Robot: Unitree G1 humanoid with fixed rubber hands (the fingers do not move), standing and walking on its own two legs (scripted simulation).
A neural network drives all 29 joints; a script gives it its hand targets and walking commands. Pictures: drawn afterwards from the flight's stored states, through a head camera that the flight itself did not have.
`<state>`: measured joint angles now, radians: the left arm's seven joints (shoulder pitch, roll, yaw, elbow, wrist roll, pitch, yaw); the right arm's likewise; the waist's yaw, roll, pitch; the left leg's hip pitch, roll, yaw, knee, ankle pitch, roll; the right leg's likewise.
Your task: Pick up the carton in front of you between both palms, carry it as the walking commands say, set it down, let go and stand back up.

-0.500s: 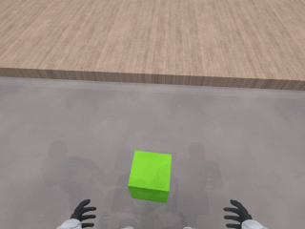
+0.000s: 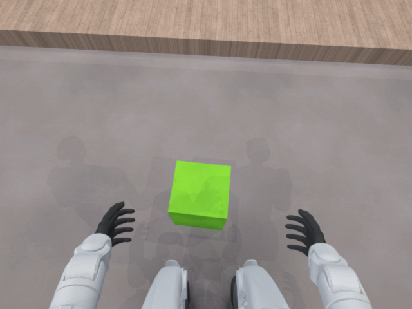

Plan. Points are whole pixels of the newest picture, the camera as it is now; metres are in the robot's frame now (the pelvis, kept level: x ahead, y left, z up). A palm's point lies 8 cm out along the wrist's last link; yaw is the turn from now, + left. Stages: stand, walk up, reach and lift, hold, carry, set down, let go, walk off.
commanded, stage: reach and lift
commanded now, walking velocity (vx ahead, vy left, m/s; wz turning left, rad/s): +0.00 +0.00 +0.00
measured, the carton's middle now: (200, 197) +0.47 +0.03 -0.57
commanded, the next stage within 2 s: none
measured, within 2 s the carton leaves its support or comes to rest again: neither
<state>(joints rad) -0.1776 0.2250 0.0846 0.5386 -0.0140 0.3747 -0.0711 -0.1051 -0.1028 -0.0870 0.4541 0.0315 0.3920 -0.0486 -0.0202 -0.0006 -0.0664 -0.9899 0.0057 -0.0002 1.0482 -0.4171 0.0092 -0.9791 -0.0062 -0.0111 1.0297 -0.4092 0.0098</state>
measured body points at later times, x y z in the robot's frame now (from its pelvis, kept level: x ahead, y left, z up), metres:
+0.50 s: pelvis -0.05 +0.01 -0.04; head +0.23 +0.03 +0.31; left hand +0.47 +0.22 -0.14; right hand +0.43 -0.18 -0.14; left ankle +0.04 +0.11 -0.66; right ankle +0.04 -0.13 -0.66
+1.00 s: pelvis -0.03 +0.00 -0.13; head +0.31 +0.02 +0.17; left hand +0.51 +0.22 -0.29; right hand +0.47 -0.17 -0.29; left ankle +0.04 +0.11 -0.66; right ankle +0.04 -0.13 -0.66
